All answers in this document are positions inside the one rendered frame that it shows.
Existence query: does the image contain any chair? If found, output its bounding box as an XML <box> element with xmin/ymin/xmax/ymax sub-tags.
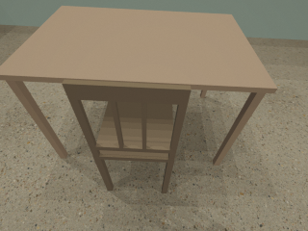
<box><xmin>62</xmin><ymin>79</ymin><xmax>192</xmax><ymax>193</ymax></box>

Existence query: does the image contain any table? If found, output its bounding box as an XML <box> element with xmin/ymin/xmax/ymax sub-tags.
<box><xmin>0</xmin><ymin>6</ymin><xmax>277</xmax><ymax>166</ymax></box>

